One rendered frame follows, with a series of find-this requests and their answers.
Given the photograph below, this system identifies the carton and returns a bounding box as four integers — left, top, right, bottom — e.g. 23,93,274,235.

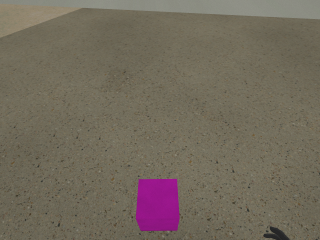
136,179,180,231

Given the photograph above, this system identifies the right robot hand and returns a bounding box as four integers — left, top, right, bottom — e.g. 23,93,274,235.
263,226,290,240

